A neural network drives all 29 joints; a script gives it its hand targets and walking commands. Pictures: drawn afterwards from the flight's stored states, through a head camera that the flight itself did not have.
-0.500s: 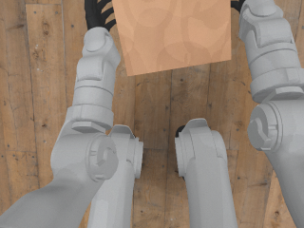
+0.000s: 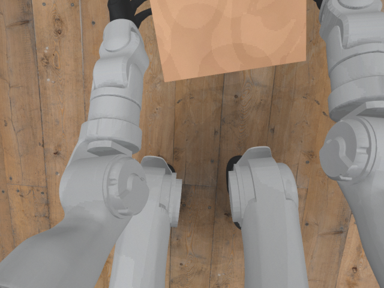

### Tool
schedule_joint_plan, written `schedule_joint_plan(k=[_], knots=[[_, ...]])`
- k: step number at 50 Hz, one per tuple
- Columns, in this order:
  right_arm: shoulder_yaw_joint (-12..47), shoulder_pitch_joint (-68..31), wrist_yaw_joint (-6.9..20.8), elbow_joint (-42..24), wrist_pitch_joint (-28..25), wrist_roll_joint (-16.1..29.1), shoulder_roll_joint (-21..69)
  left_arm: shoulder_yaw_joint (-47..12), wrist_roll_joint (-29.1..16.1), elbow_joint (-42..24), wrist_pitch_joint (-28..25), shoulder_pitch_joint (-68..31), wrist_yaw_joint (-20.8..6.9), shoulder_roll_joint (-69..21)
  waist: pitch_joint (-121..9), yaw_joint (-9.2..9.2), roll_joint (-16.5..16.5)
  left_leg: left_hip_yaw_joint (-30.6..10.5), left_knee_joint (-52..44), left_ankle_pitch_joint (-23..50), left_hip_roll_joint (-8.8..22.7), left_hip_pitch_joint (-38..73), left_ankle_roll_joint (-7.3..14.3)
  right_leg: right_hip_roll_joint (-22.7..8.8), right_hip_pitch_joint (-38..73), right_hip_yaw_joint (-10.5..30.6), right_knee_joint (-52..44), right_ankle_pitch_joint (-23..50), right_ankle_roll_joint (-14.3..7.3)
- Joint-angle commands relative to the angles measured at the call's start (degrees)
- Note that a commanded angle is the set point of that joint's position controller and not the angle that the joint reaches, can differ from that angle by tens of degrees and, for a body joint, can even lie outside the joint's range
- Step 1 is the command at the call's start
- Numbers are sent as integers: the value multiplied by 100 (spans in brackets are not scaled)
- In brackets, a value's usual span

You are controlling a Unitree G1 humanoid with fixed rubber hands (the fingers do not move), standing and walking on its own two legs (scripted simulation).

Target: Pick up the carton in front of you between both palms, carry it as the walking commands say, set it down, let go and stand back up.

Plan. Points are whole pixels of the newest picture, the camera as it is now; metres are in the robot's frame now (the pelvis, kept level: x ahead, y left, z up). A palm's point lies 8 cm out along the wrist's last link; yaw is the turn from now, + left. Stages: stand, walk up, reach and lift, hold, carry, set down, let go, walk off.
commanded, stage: set down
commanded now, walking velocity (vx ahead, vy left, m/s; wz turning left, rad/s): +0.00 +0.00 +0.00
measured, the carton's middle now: (221, 14) +0.55 -0.10 -0.25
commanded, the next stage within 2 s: let go in 1.78 s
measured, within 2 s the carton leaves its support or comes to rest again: rests again in 0.08 s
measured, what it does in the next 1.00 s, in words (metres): stands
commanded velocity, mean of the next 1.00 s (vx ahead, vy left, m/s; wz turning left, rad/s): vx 0.00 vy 0.00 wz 0.00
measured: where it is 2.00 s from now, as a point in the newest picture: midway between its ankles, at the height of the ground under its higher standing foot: (200, 207)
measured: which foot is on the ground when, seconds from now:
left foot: down 0.00-1.00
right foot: down 0.00-1.00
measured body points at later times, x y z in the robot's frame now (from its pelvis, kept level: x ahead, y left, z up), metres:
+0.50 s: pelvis +0.01 +0.00 -0.01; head +0.38 -0.07 +0.24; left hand +0.56 +0.06 -0.18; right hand +0.55 -0.25 -0.19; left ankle +0.11 +0.12 -0.35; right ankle +0.10 -0.11 -0.35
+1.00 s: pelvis -0.01 +0.00 +0.02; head +0.34 -0.07 +0.29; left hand +0.55 +0.08 -0.11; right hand +0.55 -0.29 -0.11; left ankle +0.11 +0.12 -0.35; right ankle +0.10 -0.11 -0.35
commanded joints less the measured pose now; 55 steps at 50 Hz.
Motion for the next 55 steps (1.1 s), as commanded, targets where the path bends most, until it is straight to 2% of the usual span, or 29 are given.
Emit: schedule_joint_plan(k=[1, 13, 17, 20, 21, 23, 25, 26, 27, 29, 31, 34, 38, 42, 46, 51, 55], knots=[[1030, -1191, 1159, 388, 40, 271, 4002, -1816, -149, 682, 271, -2132, -1156, -3757, -4701, -365, -159, 639, -763, 1226, -17, 1526, 280, 220, 2792, -91, -1174, 1839, -202], [995, -586, 1140, 654, 16, 239, 3757, -1639, -9, 988, 253, -1373, -1243, -3573, -4282, -309, -136, 600, -623, 1447, 11, 1170, 282, 192, 2675, 48, -1044, 2223, -229], [1037, -630, 1096, 590, -83, 306, 3714, -1761, -67, 842, 159, -1450, -1217, -3512, -4380, -350, -140, 564, -536, 1739, 23, 1258, 243, 157, 2731, 76, -936, 2506, -219], [1007, -624, 1051, 550, -132, 277, 3351, -1753, -50, 788, 144, -1302, -1142, -3281, -4380, -366, -154, 585, -514, 1628, 36, 1428, 178, 125, 2798, 16, -916, 2328, -161], [965, -612, 1013, 544, -164, 273, 3121, -1714, -42, 767, 126, -1221, -1095, -3111, -4412, -370, -164, 596, -503, 1622, 46, 1533, 147, 111, 2836, -13, -905, 2285, -135], [724, -399, 814, 589, -288, 277, 2123, -1420, -18, 810, 46, -810, -888, -2217, -4536, -366, -209, 624, -482, 1654, 105, 1789, 76, 45, 2955, -62, -881, 2272, -59], [313, 20, 353, 665, -527, 293, 250, -1015, -68, 795, -153, -208, -444, -447, -4654, -386, -323, 649, -497, 1650, 195, 1947, -11, -57, 3173, -111, -881, 2283, 10], [182, 104, 44, 567, -717, 419, -782, -1038, -254, 637, -321, -75, -169, 487, -4793, -383, -371, 653, -478, 1672, 245, 1985, -34, -98, 3241, -108, -884, 2291, 21], [122, -82, -205, 331, -903, 633, -1370, -1167, -529, 442, -475, -218, 42, 1018, -5034, -342, -416, 636, -397, 1841, 283, 2066, -22, -121, 3321, -65, -828, 2426, 21], [405, -667, -398, 24, -1128, 1194, -1646, -1537, -1108, 428, -638, -617, 216, 1241, -5403, -278, -557, 557, -265, 2240, 364, 2192, 55, -173, 3501, 54, -693, 2819, 11], [823, -1232, -413, -316, -1241, 1681, -1857, -1884, -1537, 378, -690, -967, 245, 1273, -5749, -258, -641, 520, -225, 2356, 447, 2286, 97, -241, 3705, 111, -627, 2967, -15], [1256, -1701, -316, -567, -1200, 2140, -1957, -2238, -1974, 232, -613, -1387, 233, 1227, -6164, -242, -799, 527, -286, 2111, 530, 2370, 136, -324, 4098, 106, -658, 2732, -36], [1486, -1796, -161, -298, -929, 2390, -2077, -2207, -2071, 58, -395, -1629, 319, 1487, -6391, -97, -943, 638, -476, 1416, 590, 2408, 171, -382, 4553, 102, -831, 2077, -38], [1513, -1798, -101, -166, -675, 2299, -2165, -1948, -1814, -239, -197, -1604, 470, 1608, -6967, 97, -1052, 756, -724, 1110, 568, 2659, 192, -354, 5168, 43, -1082, 1756, -6], [1286, -1684, -152, -509, -428, 1992, -2143, -1710, -1550, -777, 0, -1446, 610, 1597, -7697, 107, -1179, 848, -1097, 1093, 474, 2885, 228, -246, 5721, -72, -1447, 1855, 39], [960, -1162, -105, -495, -333, 1615, -1772, -1370, -1116, -642, 115, -801, 557, 1251, -6847, 165, -1120, 867, -1608, 1035, 413, 2449, 237, -137, 5185, -123, -1935, 1913, 68], [785, -881, -27, -640, -394, 1413, -1588, -1249, -950, -714, 71, -497, 462, 1060, -6739, 192, -1113, 822, -1993, 1277, 398, 2450, 245, -90, 5181, -151, -2279, 2230, 79]])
